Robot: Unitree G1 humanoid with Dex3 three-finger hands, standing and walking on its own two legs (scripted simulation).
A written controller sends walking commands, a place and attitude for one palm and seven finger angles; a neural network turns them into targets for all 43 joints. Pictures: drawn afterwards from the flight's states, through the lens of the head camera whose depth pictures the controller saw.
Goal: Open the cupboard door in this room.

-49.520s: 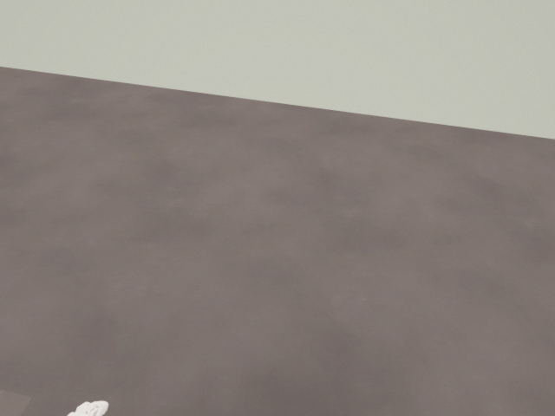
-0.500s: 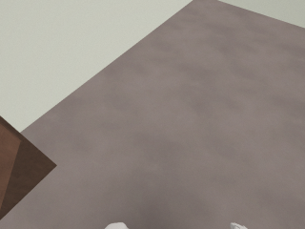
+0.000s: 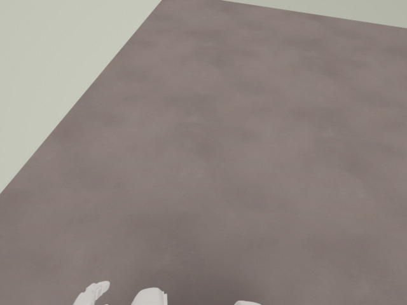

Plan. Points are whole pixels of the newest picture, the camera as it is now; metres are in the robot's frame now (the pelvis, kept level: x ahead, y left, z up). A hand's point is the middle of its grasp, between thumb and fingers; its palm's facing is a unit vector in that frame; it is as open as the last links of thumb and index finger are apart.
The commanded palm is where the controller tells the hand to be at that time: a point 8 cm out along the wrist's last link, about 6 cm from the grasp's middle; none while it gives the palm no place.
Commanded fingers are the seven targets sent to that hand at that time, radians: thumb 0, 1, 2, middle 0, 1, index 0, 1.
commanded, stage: walk to a spot facing it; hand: left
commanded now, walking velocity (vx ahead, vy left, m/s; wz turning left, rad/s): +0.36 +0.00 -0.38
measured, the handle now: out of the picture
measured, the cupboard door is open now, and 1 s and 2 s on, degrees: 43 43 43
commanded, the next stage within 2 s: turn to face it in 0.60 s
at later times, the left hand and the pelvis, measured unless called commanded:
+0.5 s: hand (167, 185) +0.43 +0.11 -0.16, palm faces -0.25 -0.95 -0.21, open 7.4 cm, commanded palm none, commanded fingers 0.00 0.90 0.90 -0.20 -0.30 -0.20 -0.30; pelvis +0.25 -0.05 -0.01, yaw -13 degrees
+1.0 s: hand (185, 145) +0.57 +0.07 -0.16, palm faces -0.15 -0.97 -0.20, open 7.4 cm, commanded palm none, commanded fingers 0.00 0.90 0.90 -0.20 -0.30 -0.20 -0.30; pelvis +0.46 -0.10 +0.00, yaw -11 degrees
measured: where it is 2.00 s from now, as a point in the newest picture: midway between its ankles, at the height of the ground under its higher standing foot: (238, 209)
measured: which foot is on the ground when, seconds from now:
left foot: up 0.00-0.14, down 0.16-0.46, up 0.48-0.76, down 0.78-1.00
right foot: down 0.00-0.14, up 0.16-0.44, down 0.46-0.78, up 0.80-1.00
